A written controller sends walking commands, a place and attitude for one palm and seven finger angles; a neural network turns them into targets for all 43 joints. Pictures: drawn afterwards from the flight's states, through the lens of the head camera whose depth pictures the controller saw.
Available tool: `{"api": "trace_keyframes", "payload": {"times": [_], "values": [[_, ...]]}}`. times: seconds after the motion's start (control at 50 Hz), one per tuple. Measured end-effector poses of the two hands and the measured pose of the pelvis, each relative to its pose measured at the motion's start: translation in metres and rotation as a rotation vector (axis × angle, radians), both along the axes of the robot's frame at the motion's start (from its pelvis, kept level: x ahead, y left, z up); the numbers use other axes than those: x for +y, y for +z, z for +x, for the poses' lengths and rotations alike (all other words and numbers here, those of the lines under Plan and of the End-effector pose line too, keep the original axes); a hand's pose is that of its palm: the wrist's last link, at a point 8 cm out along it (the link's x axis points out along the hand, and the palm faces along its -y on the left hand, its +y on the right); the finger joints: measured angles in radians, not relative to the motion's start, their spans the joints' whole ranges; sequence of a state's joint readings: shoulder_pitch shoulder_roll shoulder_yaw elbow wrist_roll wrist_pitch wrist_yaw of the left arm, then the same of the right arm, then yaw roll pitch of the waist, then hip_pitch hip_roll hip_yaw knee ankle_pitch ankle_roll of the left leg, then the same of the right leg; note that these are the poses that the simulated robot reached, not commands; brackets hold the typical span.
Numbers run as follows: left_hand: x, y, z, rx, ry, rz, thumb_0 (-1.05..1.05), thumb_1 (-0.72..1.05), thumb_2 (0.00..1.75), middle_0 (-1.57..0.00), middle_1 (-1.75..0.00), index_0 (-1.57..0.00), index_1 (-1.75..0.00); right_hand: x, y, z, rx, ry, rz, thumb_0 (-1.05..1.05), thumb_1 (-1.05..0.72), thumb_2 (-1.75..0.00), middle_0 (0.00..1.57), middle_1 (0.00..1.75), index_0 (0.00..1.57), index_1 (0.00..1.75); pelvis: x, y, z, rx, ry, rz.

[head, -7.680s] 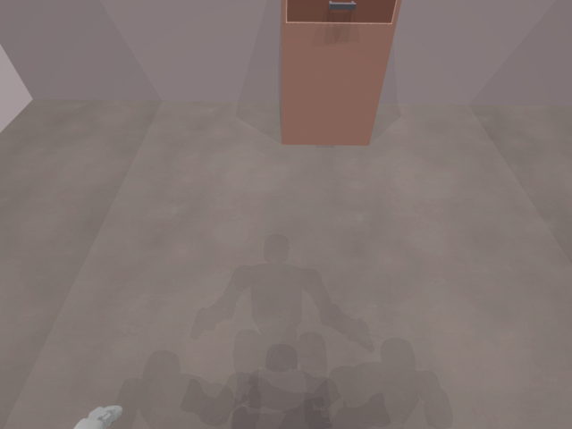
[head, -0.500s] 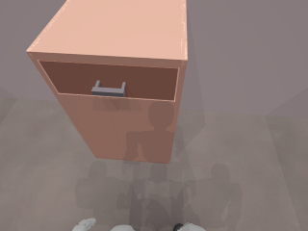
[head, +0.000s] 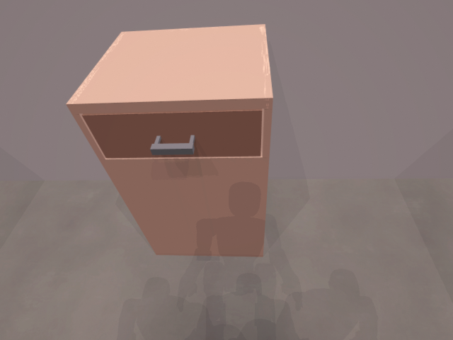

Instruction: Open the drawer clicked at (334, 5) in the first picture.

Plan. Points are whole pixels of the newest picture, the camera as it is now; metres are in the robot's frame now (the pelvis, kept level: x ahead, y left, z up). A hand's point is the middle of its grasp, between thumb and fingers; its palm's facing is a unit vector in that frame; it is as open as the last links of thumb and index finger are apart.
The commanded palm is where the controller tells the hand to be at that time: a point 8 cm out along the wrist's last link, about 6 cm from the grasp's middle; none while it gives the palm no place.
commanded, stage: come to a stop and stand still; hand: left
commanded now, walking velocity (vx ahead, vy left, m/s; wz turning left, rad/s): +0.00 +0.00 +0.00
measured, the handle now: (174, 143) +0.58 +0.19 -0.01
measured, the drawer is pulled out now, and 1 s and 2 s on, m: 0.00 0.00 0.00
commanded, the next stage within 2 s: look again from close up in 0.76 s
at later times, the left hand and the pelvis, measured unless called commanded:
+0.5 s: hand out of the picture +0.04 +0.15 -0.15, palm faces +0.03 -0.97 -0.23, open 7.3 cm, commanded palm none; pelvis +0.03 -0.03 +0.01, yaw +1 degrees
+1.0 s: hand out of the picture +0.01 +0.12 -0.16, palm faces +0.07 -0.98 -0.18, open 7.3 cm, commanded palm none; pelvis +0.03 -0.04 +0.01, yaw +1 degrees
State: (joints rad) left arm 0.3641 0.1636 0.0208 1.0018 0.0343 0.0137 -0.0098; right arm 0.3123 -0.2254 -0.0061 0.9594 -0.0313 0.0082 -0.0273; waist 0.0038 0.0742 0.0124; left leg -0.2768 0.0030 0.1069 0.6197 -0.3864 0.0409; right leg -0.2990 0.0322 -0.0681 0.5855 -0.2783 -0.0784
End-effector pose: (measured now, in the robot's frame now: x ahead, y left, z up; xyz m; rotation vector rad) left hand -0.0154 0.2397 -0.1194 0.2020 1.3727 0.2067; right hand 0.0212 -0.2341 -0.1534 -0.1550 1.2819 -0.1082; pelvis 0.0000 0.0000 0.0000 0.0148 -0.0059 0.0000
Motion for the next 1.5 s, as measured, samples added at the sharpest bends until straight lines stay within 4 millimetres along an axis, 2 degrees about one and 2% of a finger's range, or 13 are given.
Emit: {"api": "trace_keyframes", "payload": {"times": [0.06,0.14,0.26,0.5,0.7,0.92,1.08,1.46,1.5], "values": [[-0.016,-0.004,0.002,0.001,0.007,-0.031,0.00,0.91,0.90,-0.20,-0.30,-0.20,-0.30,-0.004,0.005,-0.010,0.047,-0.006,-0.005,0.01,-0.91,-0.90,0.20,0.30,0.20,0.30,-0.005,0.003,0.002,0.006,0.009,-0.009],[-0.033,-0.014,0.013,-0.004,0.000,-0.083,0.00,0.91,0.90,-0.20,-0.30,-0.20,-0.30,-0.005,0.010,-0.019,0.070,-0.021,-0.017,0.01,-0.91,-0.90,0.20,0.30,0.20,0.30,-0.010,0.003,0.006,-0.001,0.013,-0.012],[-0.035,-0.013,0.030,-0.017,-0.007,-0.074,0.02,0.94,0.90,-0.20,-0.30,-0.20,-0.30,-0.002,0.012,-0.026,0.101,-0.033,-0.005,0.00,-0.91,-0.90,0.19,0.30,0.20,0.30,-0.017,0.007,0.015,-0.009,0.004,-0.001],[-0.039,-0.003,0.050,-0.039,-0.006,-0.029,0.01,0.93,0.90,-0.20,-0.30,-0.20,-0.30,0.006,0.005,-0.015,0.119,-0.025,0.053,0.00,-0.91,-0.90,0.20,0.30,0.20,0.30,-0.027,0.010,0.026,-0.009,0.013,0.004],[-0.052,-0.004,0.042,-0.018,0.019,-0.034,0.01,0.93,0.90,-0.20,-0.30,-0.20,-0.30,-0.006,0.007,-0.008,0.127,-0.017,0.041,0.00,-0.91,-0.90,0.20,0.30,0.20,0.30,-0.036,0.011,0.030,-0.013,0.020,0.002],[-0.068,-0.009,0.023,0.032,0.046,-0.075,0.01,0.92,0.90,-0.20,-0.30,-0.20,-0.30,-0.017,0.013,-0.013,0.154,-0.014,0.009,0.00,-0.91,-0.90,0.19,0.30,0.19,0.30,-0.040,0.012,0.031,-0.009,0.023,-0.004],[-0.071,-0.009,0.020,0.043,0.048,-0.085,0.01,0.91,0.90,-0.20,-0.30,-0.20,-0.30,-0.011,0.013,-0.019,0.167,-0.018,0.019,0.00,-0.91,-0.90,0.19,0.30,0.19,0.30,-0.039,0.013,0.032,-0.007,0.021,-0.005],[-0.062,-0.011,0.024,0.028,0.044,-0.081,0.01,0.91,0.90,-0.20,-0.30,-0.20,-0.30,0.007,0.013,-0.021,0.166,-0.029,0.038,0.00,-0.91,-0.90,0.20,0.30,0.20,0.30,-0.031,0.013,0.035,-0.010,0.018,-0.003],[-0.059,-0.006,0.030,0.008,-0.026,-0.060,0.01,0.92,0.90,-0.20,-0.30,-0.20,-0.30,0.005,0.013,-0.017,0.134,-0.036,0.034,0.00,-0.91,-0.90,0.20,0.30,0.20,0.30,-0.029,0.011,0.031,-0.004,-0.007,-0.009]]}}
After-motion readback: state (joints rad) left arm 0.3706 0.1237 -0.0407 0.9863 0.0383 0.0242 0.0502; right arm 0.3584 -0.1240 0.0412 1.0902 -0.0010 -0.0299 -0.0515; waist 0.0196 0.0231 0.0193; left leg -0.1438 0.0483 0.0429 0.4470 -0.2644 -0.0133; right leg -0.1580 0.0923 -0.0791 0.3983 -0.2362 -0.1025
